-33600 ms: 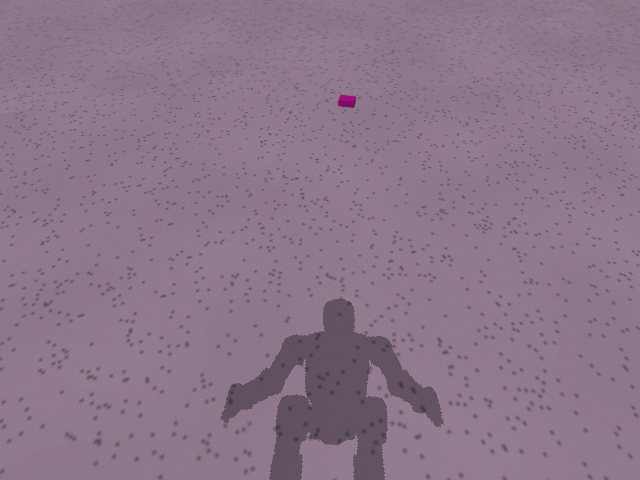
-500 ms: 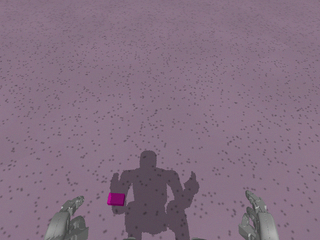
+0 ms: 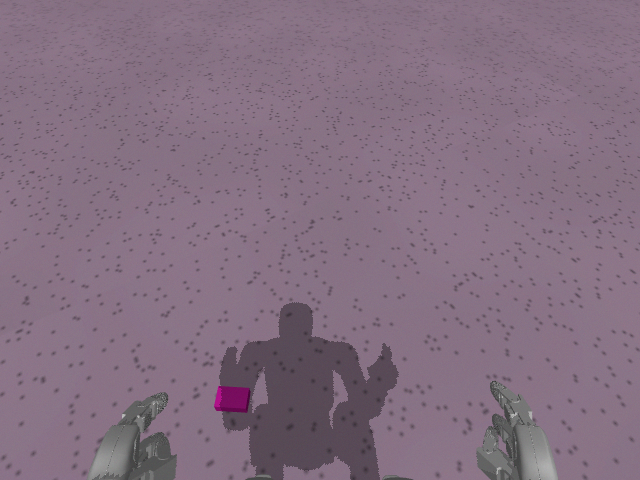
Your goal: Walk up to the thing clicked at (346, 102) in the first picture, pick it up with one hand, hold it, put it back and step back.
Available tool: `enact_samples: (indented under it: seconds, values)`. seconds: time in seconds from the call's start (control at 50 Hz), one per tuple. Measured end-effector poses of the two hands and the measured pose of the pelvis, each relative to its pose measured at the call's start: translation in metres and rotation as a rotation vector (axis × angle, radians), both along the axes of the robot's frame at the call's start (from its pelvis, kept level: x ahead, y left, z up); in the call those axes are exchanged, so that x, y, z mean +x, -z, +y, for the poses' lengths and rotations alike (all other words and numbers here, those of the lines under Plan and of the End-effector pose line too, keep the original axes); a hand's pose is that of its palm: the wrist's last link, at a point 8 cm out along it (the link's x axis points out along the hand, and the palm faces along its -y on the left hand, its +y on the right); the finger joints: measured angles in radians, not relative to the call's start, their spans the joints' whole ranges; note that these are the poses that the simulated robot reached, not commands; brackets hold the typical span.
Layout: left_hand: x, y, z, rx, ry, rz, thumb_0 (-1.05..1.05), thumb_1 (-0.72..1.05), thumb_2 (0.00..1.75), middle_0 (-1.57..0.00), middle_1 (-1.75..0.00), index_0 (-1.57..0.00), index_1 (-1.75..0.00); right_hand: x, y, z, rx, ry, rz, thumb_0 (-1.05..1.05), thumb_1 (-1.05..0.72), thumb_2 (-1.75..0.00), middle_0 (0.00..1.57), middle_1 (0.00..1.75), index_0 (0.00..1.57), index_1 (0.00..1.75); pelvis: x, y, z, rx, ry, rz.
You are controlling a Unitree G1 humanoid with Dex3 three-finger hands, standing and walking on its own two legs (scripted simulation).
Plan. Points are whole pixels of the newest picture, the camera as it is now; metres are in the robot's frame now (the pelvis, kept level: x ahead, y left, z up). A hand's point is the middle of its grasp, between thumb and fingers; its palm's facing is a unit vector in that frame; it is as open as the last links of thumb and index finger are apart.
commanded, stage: stand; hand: left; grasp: from above
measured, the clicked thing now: (232, 399) +0.44 +0.24 -0.70
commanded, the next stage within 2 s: none
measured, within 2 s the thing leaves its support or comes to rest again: neither
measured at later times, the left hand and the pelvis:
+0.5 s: hand out of the picture +0.05 +0.24 -0.11, palm faces +0.06 -0.95 -0.31, open 7.3 cm; pelvis -0.01 +0.01 +0.05, yaw +1 degrees
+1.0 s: hand out of the picture +0.03 +0.23 -0.10, palm faces +0.05 -0.94 -0.33, open 7.3 cm; pelvis -0.02 +0.00 +0.07, yaw +1 degrees
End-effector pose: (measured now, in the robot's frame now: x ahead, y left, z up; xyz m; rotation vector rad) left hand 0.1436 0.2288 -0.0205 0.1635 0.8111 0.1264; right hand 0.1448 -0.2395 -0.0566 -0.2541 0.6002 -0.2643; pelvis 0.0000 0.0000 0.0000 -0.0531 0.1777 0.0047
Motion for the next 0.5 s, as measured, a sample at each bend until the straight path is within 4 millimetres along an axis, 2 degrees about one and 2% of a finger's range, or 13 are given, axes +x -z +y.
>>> enact_samples:
  seconds: [0.08, 0.14, 0.32, 0.5]
  values:
    - [0.004, 0.019, 0.012, 0.09, 0.034, -0.022, 0.01, 0.91, 0.9, -0.2, -0.3, -0.21, -0.3, -0.007, 0.016, -0.005, -0.05, -0.134, 0.218, 0.01, -0.9, -0.9, 0.21, 0.3, 0.21, 0.3, -0.008, -0.009, -0.001, 0.03, 0.001, -0.086]
    - [-0.005, 0.031, 0.025, 0.122, 0.026, 0.032, 0.01, 0.91, 0.9, -0.2, -0.3, -0.21, -0.3, -0.018, 0.02, -0.014, -0.036, -0.151, 0.333, 0.01, -0.9, -0.9, 0.21, 0.3, 0.21, 0.3, -0.012, -0.016, -0.001, 0.045, -0.001, -0.123]
    - [-0.061, 0.05, 0.053, 0.139, -0.052, 0.24, 0.01, 0.91, 0.9, -0.2, -0.3, -0.21, -0.3, -0.055, 0.015, -0.034, -0.002, -0.048, 0.479, 0.01, -0.9, -0.9, 0.21, 0.3, 0.21, 0.3, -0.01, -0.034, 0.002, 0.051, -0.002, -0.18]
    - [-0.103, 0.053, 0.054, 0.101, -0.103, 0.372, 0.01, 0.91, 0.9, -0.2, -0.3, -0.21, -0.3, -0.078, 0.011, -0.026, 0.025, -0.01, 0.568, 0.01, -0.9, -0.9, 0.21, 0.3, 0.21, 0.3, -0.009, -0.05, 0.008, 0.047, -0.008, -0.225]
